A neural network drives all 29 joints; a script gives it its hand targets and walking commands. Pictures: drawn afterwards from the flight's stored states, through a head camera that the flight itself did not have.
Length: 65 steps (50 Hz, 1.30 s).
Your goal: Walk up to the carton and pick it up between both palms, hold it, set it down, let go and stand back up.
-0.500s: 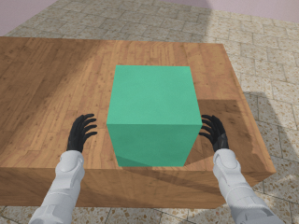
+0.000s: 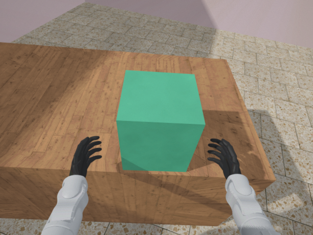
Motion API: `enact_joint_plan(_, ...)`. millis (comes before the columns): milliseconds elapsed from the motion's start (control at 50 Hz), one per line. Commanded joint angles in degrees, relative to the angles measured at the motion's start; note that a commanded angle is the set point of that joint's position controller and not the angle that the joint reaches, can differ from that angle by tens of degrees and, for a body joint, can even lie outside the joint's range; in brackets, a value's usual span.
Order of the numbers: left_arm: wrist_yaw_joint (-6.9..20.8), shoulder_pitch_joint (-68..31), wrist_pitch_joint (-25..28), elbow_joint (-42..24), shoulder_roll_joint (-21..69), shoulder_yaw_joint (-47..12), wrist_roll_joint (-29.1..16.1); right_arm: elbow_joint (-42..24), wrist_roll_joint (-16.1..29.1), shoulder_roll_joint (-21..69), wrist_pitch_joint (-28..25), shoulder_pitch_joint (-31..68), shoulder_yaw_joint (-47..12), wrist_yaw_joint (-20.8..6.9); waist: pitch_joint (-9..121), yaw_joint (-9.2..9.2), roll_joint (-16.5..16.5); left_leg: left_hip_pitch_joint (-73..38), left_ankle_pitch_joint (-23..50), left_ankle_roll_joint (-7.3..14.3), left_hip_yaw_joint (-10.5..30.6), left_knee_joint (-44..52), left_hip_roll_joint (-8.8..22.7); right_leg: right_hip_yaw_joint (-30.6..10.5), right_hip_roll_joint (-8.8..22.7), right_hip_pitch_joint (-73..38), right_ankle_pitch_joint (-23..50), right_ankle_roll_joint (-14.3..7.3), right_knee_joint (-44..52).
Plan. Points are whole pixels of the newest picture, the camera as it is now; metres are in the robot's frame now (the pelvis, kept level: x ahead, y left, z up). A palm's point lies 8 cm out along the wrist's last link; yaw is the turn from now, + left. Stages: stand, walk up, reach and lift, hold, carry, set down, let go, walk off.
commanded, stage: set down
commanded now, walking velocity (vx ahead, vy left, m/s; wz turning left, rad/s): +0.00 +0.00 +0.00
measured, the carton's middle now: (157, 123) +0.46 +0.02 +0.01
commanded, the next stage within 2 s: none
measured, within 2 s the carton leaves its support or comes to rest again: neither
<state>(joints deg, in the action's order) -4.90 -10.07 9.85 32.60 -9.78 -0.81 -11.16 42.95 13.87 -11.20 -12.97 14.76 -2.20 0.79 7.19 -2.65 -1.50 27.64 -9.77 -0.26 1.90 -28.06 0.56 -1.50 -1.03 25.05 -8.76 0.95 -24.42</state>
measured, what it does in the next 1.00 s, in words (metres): stands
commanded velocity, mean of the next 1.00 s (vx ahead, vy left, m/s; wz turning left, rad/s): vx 0.00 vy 0.00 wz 0.00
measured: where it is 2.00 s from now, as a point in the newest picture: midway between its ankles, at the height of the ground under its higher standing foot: outside the picture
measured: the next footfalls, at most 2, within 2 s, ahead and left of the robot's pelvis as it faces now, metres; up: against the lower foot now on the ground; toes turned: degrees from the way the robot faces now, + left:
none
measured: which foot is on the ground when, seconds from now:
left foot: down 0.00-1.00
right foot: down 0.00-1.00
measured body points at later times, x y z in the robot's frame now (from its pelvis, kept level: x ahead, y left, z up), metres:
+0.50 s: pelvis +0.01 -0.01 +0.00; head +0.02 +0.00 +0.45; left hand +0.23 +0.21 +0.00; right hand +0.26 -0.19 +0.01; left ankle +0.04 +0.12 -0.74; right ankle +0.03 -0.13 -0.74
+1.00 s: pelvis +0.02 -0.02 +0.01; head +0.03 +0.00 +0.46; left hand +0.22 +0.21 -0.03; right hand +0.24 -0.20 -0.02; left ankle +0.04 +0.12 -0.74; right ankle +0.03 -0.13 -0.74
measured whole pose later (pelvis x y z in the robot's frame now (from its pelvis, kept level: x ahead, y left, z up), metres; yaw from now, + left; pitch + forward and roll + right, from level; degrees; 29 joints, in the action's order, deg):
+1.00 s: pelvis +0.02 -0.02 +0.01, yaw +0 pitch +3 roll +0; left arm -3.5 14.6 1.3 13.8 -13.9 -2.6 -10.7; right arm 22.2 7.9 -7.0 -10.9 -12.7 -2.2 1.9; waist 2.8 -2.7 -2.6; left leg 16.9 -10.1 -1.3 1.9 -23.6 0.6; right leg -1.5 -1.0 16.5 -11.4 -0.3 -24.4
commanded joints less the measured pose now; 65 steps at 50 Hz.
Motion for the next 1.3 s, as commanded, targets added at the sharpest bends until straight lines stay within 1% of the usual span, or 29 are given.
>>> enact_joint_plan(0,0.6,-7.8,1.7,-14.4,-6.0,1.4,1.0,-16.4,-0.7,-6.0,-3.6,5.5,4.7,0.3,15.2,1.99,1.2,-23.0,6.2,-2.7,-3.4,5.9,-0.6,1.2,-1.0,-17.1,-1.6,-2.4,3.5)
enact_joint_plan(60,1.0,-1.1,1.9,-20.0,-7.2,2.2,1.3,-22.4,-1.5,-4.2,-4.5,-1.1,4.2,1.0,16.2,1.76,0.5,-23.4,10.3,-2.3,-3.9,5.8,-1.3,0.7,-0.7,-20.9,2.1,-2.1,3.7)
enact_joint_plan(80,1.4,-0.8,1.5,-19.4,-6.8,1.9,1.3,-23.0,-2.0,-3.5,-4.5,-1.1,3.7,1.1,14.8,1.84,0.4,-22.4,10.0,-2.1,-3.9,5.9,-1.5,0.6,-0.5,-20.7,1.5,-2.2,3.9)
enact_joint_plan(120,1.5,1.8,1.8,-22.9,-7.4,1.5,0.7,-26.4,-2.4,-2.9,-4.8,-4.5,3.7,1.5,14.9,1.93,0.4,-21.9,10.5,-2.1,-4.1,5.9,-1.7,0.5,-0.6,-21.8,2.4,-2.2,3.6)
enact_joint_plan(220,2.0,11.2,1.7,-28.8,-7.9,0.7,-0.3,-31.2,-2.3,-1.9,-5.1,-13.9,2.5,1.8,11.7,1.7,0.0,-23.2,13.7,-2.0,-3.7,6.5,-1.8,-0.1,-0.3,-23.4,5.5,-2.3,4.3)
enact_joint_plan(280,2.3,11.3,1.4,-29.6,-9.0,0.1,-1.0,-32.6,-2.8,-0.6,-4.6,-15.1,1.6,2.1,9.4,1.7,0.8,-21.6,10.6,-1.9,-3.8,6.8,-2.0,-0.5,0.3,-22.5,2.2,-2.3,4.7)
enact_joint_plan(340,2.0,14.9,1.1,-31.3,-9.7,0.2,-1.9,-35.2,-2.9,-0.8,-3.9,-18.9,1.9,2.0,7.5,1.1,0.1,-21.6,8.1,-1.4,-3.8,8.0,-1.7,-0.7,0.3,-22.1,-1.1,-2.4,5.4)
enact_joint_plan(380,1.7,12.8,1.0,-32.1,-10.7,0.1,-2.8,-37.8,-2.8,0.1,-3.7,-17.7,1.3,2.0,7.8,0.28,-0.2,-20.6,7.6,-1.2,-4.3,7.9,-1.9,-1.0,0.5,-21.5,-2.2,-2.3,5.2)
enact_joint_plan(400,1.7,15.2,0.5,-31.4,-10.3,0.3,-2.3,-36.0,-3.0,-0.1,-3.4,-20.0,2.0,1.9,6.0,0.74,0.0,-21.5,8.3,-1.4,-4.3,8.1,-1.6,-0.8,0.5,-21.0,-1.6,-2.4,5.4)
enact_joint_plan(420,1.5,15.4,0.4,-32.5,-11.0,1.0,-1.6,-36.4,-2.7,-0.5,-3.3,-20.6,1.8,1.8,6.3,-0.08,1.0,-21.8,8.0,-1.4,-4.3,8.2,-1.6,-0.7,0.4,-20.9,-2.3,-2.6,5.5)
enact_joint_plan(440,1.4,16.8,-0.2,-32.0,-10.5,0.9,-1.6,-34.9,-2.8,-0.5,-2.7,-21.9,1.8,1.7,5.0,0.06,1.8,-22.3,7.0,-1.6,-4.4,8.7,-1.5,-0.7,0.7,-20.9,-3.2,-2.5,5.8)
enact_joint_plan(460,1.5,15.3,-0.7,-31.4,-10.8,1.1,-2.0,-36.8,-2.7,-0.3,-2.8,-20.8,2.2,1.8,4.7,-0.52,0.7,-21.8,5.9,-1.3,-5.0,8.8,-1.8,-1.0,0.7,-20.3,-4.9,-2.4,6.3)
enact_joint_plan(540,1.4,19.6,-2.6,-32.3,-10.0,1.0,-0.8,-36.2,-2.7,-0.2,-2.1,-25.1,1.7,1.5,2.4,-0.53,0.8,-23.4,6.8,-1.5,-5.0,9.6,-1.4,-0.5,0.5,-20.4,-4.4,-2.6,7.0)
enact_joint_plan(560,1.3,18.4,-3.1,-32.4,-9.6,0.4,-0.9,-35.6,-3.2,-0.2,-1.9,-24.5,2.3,1.4,1.8,0.27,1.6,-22.8,5.3,-1.5,-5.0,9.9,-1.3,-0.5,0.7,-20.4,-5.2,-2.4,7.0)
enact_joint_plan(580,1.4,18.4,-3.4,-31.8,-9.8,0.8,-0.7,-35.5,-3.4,0.0,-1.7,-24.6,2.2,1.3,0.5,-0.06,1.1,-22.2,3.6,-1.2,-5.0,10.3,-1.3,-0.7,0.7,-19.8,-7.0,-2.5,7.2)
enact_joint_plan(620,0.8,18.3,-4.1,-33.1,-9.5,0.2,-0.2,-35.8,-3.5,-0.5,-1.3,-24.5,2.6,0.8,-0.4,-0.32,2.6,-21.0,1.9,-1.3,-4.9,11.2,-0.8,-0.2,0.5,-19.8,-7.9,-2.8,6.9)
enact_joint_plan(720,1.1,17.5,-5.4,-32.3,-10.3,0.6,0.3,-35.1,-5.4,0.3,-0.5,-24.9,3.0,1.2,-0.4,0.39,1.1,-21.5,0.5,-0.6,-5.4,10.8,-1.5,-0.6,1.5,-20.1,-9.4,-2.1,7.2)
enact_joint_plan(740,1.0,17.4,-5.3,-32.8,-10.3,0.5,0.2,-35.1,-5.2,0.3,-0.5,-24.9,3.0,1.1,-0.1,0.3,2.0,-21.7,0.7,-0.7,-5.5,10.8,-1.4,-0.6,1.5,-19.8,-9.2,-2.1,7.1)
enact_joint_plan(760,1.1,17.4,-5.7,-32.2,-10.3,0.6,0.2,-35.3,-5.6,0.3,-0.6,-24.9,3.4,1.2,0.0,0.63,0.6,-21.9,1.2,-0.6,-5.6,10.6,-1.6,-0.6,1.7,-19.8,-8.6,-2.0,7.2)
enact_joint_plan(800,1.3,18.3,-6.3,-29.3,-9.6,0.7,0.8,-32.0,-5.9,0.1,-0.1,-25.5,3.4,1.0,-0.7,0.57,1.9,-21.6,1.2,-0.6,-5.4,10.8,-1.3,-0.7,1.6,-19.9,-8.2,-2.3,7.0)
enact_joint_plan(820,1.1,17.7,-5.7,-32.6,-10.5,1.1,0.5,-34.0,-5.7,-0.2,-0.5,-25.3,3.6,0.9,0.6,0.16,1.7,-21.7,2.0,-0.6,-5.5,10.4,-1.4,-0.4,1.5,-20.4,-7.7,-2.1,6.8)
enact_joint_plan(840,1.1,18.0,-5.9,-31.9,-10.1,1.0,0.9,-32.4,-5.8,-0.2,-0.2,-25.8,3.6,0.9,0.5,0.62,2.2,-21.7,2.4,-0.8,-5.4,10.7,-1.3,-0.6,1.5,-21.2,-6.9,-2.1,6.8)
enact_joint_plan(860,1.4,18.7,-6.0,-29.7,-10.1,1.2,1.0,-31.6,-6.2,-0.4,-0.5,-25.9,3.7,0.9,0.4,0.85,1.1,-22.5,3.2,-0.7,-5.4,10.2,-1.4,-0.5,1.5,-20.7,-6.0,-2.1,6.9)
enact_joint_plan(920,1.6,19.2,-5.4,-30.7,-10.3,1.8,1.5,-31.1,-6.0,-0.9,-1.5,-26.8,4.0,1.0,1.9,0.83,1.4,-24.0,6.2,-0.9,-5.5,9.5,-1.6,-0.1,1.3,-20.7,-3.0,-1.9,6.9)
enact_joint_plan(940,1.8,20.2,-5.5,-29.1,-9.3,1.6,1.8,-29.2,-6.0,-1.0,-1.5,-27.5,3.6,0.9,1.3,1.24,1.5,-24.6,7.9,-1.2,-5.3,9.5,-1.7,-0.2,1.1,-21.1,-1.0,-1.9,7.0)
enact_joint_plan(1140,3.0,20.3,-5.0,-25.6,-10.1,2.3,2.6,-25.0,-6.8,-1.3,-3.9,-26.8,3.8,0.9,2.1,1.27,1.1,-26.2,10.5,-1.6,-5.9,8.4,-1.8,0.4,1.2,-21.7,3.7,-1.3,7.4)
enact_joint_plan(1160,3.1,20.6,-5.0,-24.0,-9.7,2.5,3.3,-23.2,-7.0,-1.3,-3.9,-26.9,3.7,0.8,1.5,1.33,1.0,-26.2,10.8,-1.6,-5.7,8.5,-1.7,0.5,1.1,-21.3,4.0,-1.3,7.4)
enact_joint_plan(1240,3.2,19.2,-5.1,-23.2,-10.2,2.5,3.3,-22.7,-7.5,-1.1,-4.0,-25.4,4.1,0.7,0.8,1.33,1.2,-26.2,9.1,-1.5,-6.0,8.8,-1.5,0.8,1.2,-20.7,2.0,-1.4,7.9)
enact_joint_plan(1280,2.8,18.6,-5.9,-23.0,-9.4,1.6,3.4,-20.9,-8.0,-1.6,-3.6,-24.4,5.1,0.4,-0.4,1.3,2.6,-25.4,7.5,-1.8,-5.9,9.5,-1.2,0.9,1.0,-19.9,0.1,-1.8,7.9)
